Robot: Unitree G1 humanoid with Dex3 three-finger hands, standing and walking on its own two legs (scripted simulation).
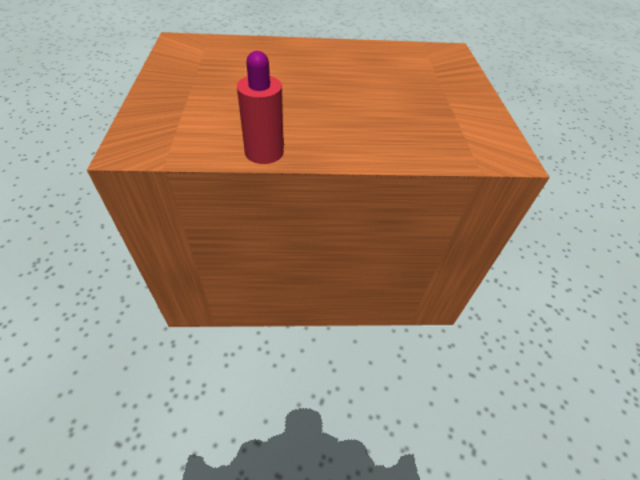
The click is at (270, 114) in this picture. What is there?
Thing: necked bottle
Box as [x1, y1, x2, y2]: [237, 51, 283, 163]
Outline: 253,51 247,57 248,75 242,78 237,83 245,155 250,160 258,163 269,163 277,160 283,152 281,84 276,78 269,75 268,60 266,56 260,51
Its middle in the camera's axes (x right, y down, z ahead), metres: -0.12 -0.27 +0.80
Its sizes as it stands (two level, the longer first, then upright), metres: 0.088 0.088 0.226
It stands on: a support 0.70 m high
